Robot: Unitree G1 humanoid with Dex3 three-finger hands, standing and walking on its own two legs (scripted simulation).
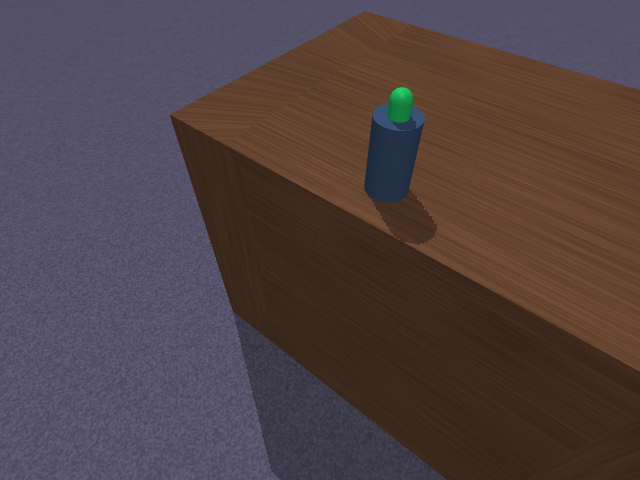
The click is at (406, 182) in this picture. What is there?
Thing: necked bottle
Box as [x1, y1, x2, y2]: [364, 87, 424, 202]
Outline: 404,87 399,87 395,89 390,95 389,102 375,108 372,114 364,188 368,195 372,198 384,202 397,201 403,198 407,192 424,120 421,111 412,105 413,98 411,92
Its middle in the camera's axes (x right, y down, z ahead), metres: +0.11 -0.15 +0.61
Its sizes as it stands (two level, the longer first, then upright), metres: 0.075 0.075 0.180
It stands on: a support 0.80 m high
